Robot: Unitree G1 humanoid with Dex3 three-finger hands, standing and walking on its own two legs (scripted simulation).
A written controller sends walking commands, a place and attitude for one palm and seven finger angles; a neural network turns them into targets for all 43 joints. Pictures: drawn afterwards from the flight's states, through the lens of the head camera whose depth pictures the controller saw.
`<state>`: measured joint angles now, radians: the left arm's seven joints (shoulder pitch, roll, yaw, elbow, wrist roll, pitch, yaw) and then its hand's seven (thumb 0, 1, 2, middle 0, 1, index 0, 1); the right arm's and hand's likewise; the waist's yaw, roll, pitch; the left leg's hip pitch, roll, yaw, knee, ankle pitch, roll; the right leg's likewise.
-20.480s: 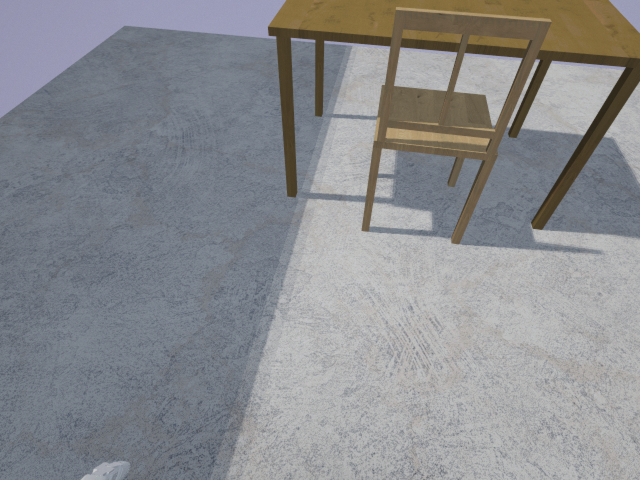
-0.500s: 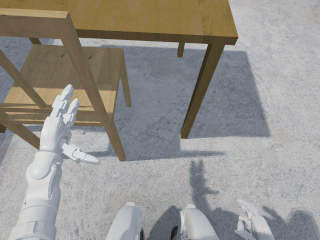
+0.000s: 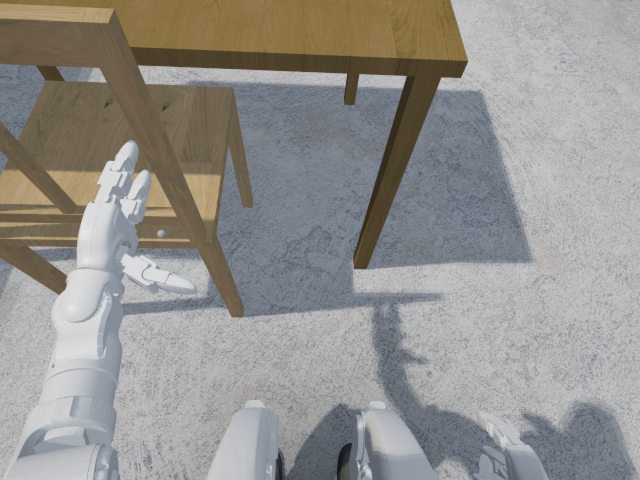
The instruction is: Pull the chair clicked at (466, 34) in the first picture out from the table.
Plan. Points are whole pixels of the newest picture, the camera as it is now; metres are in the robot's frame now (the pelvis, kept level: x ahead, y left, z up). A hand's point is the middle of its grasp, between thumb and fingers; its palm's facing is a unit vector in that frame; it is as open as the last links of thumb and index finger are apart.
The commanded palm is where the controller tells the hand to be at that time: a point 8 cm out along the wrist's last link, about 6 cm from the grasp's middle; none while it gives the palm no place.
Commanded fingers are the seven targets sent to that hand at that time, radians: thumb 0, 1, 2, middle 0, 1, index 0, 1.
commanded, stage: push the fingers through the gap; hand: left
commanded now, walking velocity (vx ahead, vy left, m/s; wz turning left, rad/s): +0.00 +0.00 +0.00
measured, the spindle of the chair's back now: (14, 151) +0.51 +0.41 +0.04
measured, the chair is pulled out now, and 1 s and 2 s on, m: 0.00 0.00 0.00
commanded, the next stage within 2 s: hook a spindle and tug to test in 1.14 s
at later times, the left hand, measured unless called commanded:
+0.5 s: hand (167, 197) +0.45 +0.21 +0.03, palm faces -0.02 -1.00 -0.04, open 16.9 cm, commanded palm +0.44 +0.25 +0.03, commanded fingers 0.00 -0.50 0.30 -0.06 -0.08 -0.06 -0.08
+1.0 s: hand (173, 185) +0.47 +0.20 +0.03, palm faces -0.01 -1.00 -0.04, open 16.9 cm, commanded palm +0.45 +0.24 +0.03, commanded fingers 0.00 -0.50 0.30 -0.06 -0.08 -0.06 -0.08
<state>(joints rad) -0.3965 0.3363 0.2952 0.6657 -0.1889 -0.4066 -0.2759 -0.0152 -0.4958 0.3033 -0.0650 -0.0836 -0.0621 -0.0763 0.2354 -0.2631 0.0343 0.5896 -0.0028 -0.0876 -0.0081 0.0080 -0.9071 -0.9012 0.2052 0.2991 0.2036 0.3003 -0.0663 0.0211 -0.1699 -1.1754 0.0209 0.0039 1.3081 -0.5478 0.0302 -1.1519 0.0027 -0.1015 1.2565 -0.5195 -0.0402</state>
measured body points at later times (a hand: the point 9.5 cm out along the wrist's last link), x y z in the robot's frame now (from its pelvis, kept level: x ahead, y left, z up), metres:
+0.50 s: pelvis +0.00 +0.01 +0.00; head +0.14 +0.03 +0.42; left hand +0.45 +0.26 +0.03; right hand +0.08 -0.26 -0.12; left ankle +0.03 +0.10 -0.62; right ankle +0.04 -0.10 -0.62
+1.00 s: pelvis +0.00 +0.01 +0.00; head +0.15 +0.03 +0.42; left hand +0.47 +0.26 +0.03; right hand +0.06 -0.26 -0.12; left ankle +0.03 +0.10 -0.62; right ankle +0.04 -0.10 -0.62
